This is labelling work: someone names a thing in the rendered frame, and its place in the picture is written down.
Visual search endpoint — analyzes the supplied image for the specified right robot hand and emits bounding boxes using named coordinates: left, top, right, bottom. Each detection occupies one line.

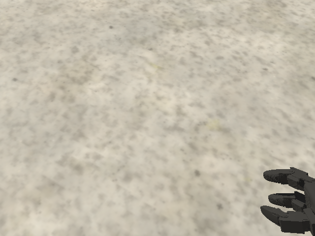
left=260, top=167, right=315, bottom=236

